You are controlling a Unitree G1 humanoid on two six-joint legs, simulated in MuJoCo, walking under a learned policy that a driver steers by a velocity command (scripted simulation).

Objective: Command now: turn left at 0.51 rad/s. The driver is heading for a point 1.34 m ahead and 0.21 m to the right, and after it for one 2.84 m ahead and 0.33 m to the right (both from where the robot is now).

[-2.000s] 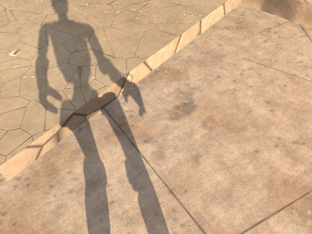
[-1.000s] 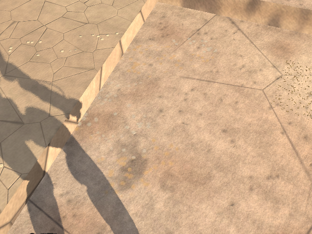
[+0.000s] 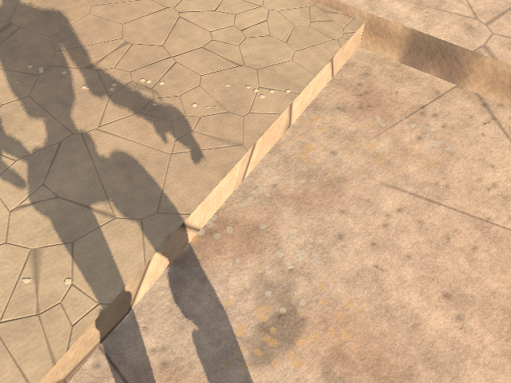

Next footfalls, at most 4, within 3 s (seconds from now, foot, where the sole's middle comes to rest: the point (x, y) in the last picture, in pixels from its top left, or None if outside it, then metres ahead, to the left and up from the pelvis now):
0.48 right None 0.02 -0.11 -0.76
0.90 left None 0.40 0.05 -0.76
1.36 right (375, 342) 0.55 -0.29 -0.76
1.88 left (295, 235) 0.87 -0.09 -0.76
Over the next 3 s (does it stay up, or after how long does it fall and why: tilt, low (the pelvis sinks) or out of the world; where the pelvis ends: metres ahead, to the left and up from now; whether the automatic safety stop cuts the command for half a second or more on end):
stays up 1.27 -0.19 0.02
